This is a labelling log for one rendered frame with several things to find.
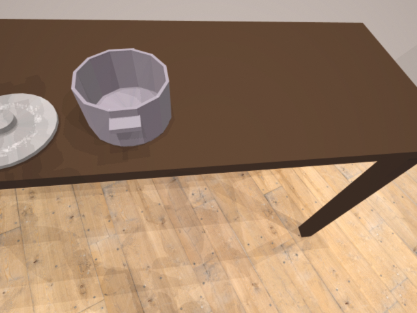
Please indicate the knob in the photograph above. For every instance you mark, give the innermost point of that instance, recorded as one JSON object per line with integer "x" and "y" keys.
{"x": 7, "y": 121}

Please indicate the lid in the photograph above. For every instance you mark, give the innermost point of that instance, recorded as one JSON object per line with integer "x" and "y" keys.
{"x": 37, "y": 123}

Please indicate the table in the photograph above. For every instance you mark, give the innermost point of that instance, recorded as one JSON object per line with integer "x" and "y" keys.
{"x": 244, "y": 96}

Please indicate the pot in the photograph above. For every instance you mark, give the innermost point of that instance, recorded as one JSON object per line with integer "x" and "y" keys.
{"x": 124, "y": 95}

